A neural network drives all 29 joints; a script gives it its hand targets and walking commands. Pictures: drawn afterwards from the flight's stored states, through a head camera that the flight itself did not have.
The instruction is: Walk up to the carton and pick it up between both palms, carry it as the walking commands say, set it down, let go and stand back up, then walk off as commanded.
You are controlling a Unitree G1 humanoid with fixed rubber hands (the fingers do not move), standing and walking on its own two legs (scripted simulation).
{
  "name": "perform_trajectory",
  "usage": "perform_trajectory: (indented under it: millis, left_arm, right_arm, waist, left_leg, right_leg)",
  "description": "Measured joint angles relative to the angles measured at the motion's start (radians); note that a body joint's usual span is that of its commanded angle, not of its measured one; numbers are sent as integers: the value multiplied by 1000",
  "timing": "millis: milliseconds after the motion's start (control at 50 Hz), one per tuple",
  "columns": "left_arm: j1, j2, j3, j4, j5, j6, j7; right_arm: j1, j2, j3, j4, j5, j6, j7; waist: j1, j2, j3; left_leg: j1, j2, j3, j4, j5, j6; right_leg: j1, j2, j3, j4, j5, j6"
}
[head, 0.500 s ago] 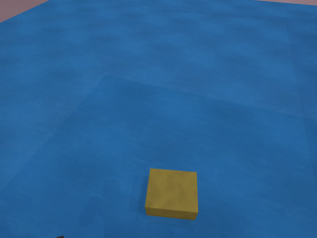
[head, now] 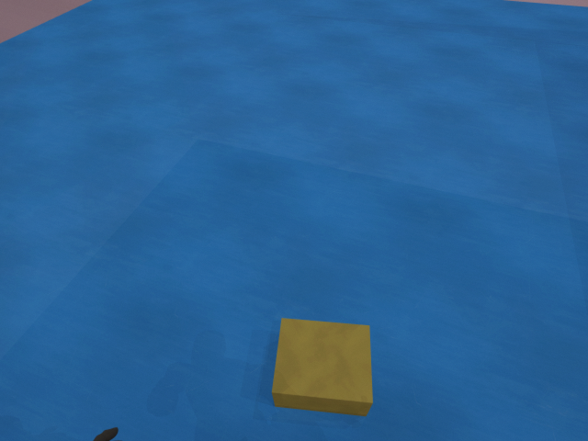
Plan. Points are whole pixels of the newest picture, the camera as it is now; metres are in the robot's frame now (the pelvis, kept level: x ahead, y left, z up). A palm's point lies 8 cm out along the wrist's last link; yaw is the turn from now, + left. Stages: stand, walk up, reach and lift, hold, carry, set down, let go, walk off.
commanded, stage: walk up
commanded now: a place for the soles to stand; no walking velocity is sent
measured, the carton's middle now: (322, 365) +0.47 -0.04 -0.70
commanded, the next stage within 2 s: reach and lift in 0.46 s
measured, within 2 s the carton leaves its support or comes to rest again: neither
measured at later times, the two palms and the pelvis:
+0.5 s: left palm out of the picture +0.12 +0.30 -0.10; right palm out of the picture +0.11 -0.30 -0.11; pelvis +0.00 +0.00 +0.00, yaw -2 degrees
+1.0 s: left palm (148, 403) +0.21 +0.26 -0.14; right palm (498, 427) +0.19 -0.28 -0.15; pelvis -0.10 -0.01 -0.06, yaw -4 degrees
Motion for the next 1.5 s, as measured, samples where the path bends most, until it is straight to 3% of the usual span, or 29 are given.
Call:
perform_trajectory:
  millis: [460, 520, 580, 740, 860, 1080, 1500]
  left_arm:
    - [1, 0, 1, -18, 2, 6, 1]
    - [54, -23, 42, -221, 1, 90, -4]
    - [65, -53, 84, -389, 14, 174, -24]
    - [-57, -78, 153, -535, 41, 283, -59]
    - [-228, -46, 151, -495, 7, 342, -72]
    - [-574, 20, 160, -394, -51, 419, -85]
    - [-1016, 76, 187, -267, -116, 363, -55]
  right_arm:
    - [-7, 1, 0, -29, 0, 3, -2]
    - [8, 30, -78, -200, -44, 65, 13]
    - [-27, 58, -104, -351, -73, 137, 34]
    - [-127, 90, -121, -494, -76, 261, 43]
    - [-284, 86, -132, -508, -45, 332, 28]
    - [-608, 69, -122, -452, 21, 425, -16]
    - [-1035, -22, -211, -294, 104, 325, 10]
  waist:
    - [1, -4, 12]
    - [30, 0, 5]
    - [35, -3, 34]
    - [37, -23, 67]
    - [23, -13, 103]
    - [25, -17, 179]
    - [5, -1, 86]
  left_leg:
    - [13, 0, 7, 3, -15, 0]
    - [-64, 20, 40, 60, -36, -5]
    - [-139, 38, 63, 114, -46, -8]
    - [-358, 44, 61, 250, -46, -18]
    - [-503, 44, 49, 372, -54, -22]
    - [-683, 47, 43, 479, -34, -23]
    - [-1134, 41, 35, 559, -12, -5]
  right_leg:
    - [8, -1, 10, 9, -16, 4]
    - [-86, 25, 89, 61, -22, 5]
    - [-173, 45, 127, 110, -19, -12]
    - [-404, 52, 152, 269, -34, -18]
    - [-549, 55, 157, 394, -45, -26]
    - [-728, 73, 177, 497, -23, -32]
    - [-1161, 82, 192, 545, 14, -10]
